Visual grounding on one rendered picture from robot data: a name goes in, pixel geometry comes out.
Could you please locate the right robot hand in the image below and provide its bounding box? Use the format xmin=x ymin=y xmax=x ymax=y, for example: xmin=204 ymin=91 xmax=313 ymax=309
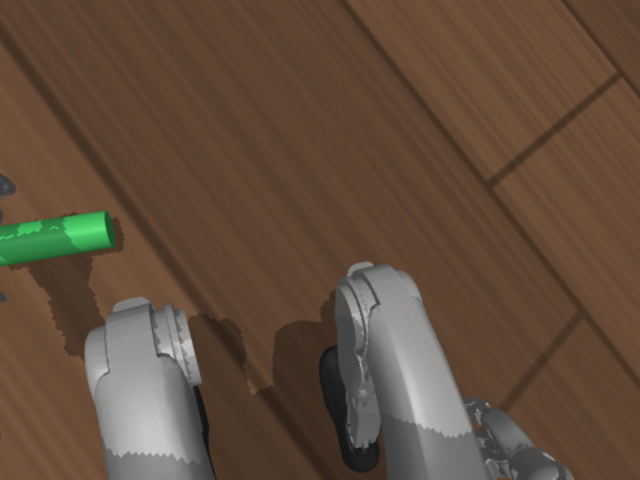
xmin=462 ymin=396 xmax=536 ymax=480

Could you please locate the right robot foot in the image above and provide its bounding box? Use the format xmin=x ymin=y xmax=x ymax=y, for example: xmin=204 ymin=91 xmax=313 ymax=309
xmin=319 ymin=346 xmax=380 ymax=473

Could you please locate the bottle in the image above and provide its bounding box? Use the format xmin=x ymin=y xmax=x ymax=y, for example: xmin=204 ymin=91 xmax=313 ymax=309
xmin=0 ymin=211 xmax=115 ymax=267

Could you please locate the left robot hand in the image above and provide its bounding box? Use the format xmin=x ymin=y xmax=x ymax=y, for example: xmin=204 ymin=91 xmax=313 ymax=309
xmin=0 ymin=173 xmax=16 ymax=303

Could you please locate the left robot foot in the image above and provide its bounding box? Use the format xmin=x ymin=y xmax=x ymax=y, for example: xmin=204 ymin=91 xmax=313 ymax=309
xmin=193 ymin=385 xmax=217 ymax=480

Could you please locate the right robot arm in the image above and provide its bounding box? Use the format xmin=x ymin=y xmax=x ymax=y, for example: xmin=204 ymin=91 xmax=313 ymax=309
xmin=508 ymin=448 xmax=574 ymax=480

